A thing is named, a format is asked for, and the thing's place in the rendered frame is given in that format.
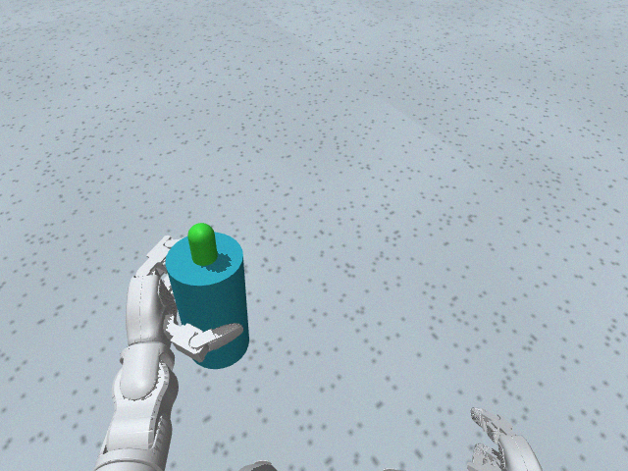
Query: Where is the bottle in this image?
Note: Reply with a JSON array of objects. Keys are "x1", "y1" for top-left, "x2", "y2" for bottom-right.
[{"x1": 165, "y1": 223, "x2": 249, "y2": 369}]

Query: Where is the right robot hand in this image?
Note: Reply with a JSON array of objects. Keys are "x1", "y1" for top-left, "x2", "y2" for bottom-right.
[{"x1": 467, "y1": 407, "x2": 543, "y2": 471}]

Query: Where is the left robot hand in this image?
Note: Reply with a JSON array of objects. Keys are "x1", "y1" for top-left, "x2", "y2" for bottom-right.
[{"x1": 126, "y1": 235, "x2": 243, "y2": 362}]

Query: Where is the left robot arm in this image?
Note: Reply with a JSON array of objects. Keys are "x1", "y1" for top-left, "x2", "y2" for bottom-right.
[{"x1": 93, "y1": 341, "x2": 179, "y2": 471}]

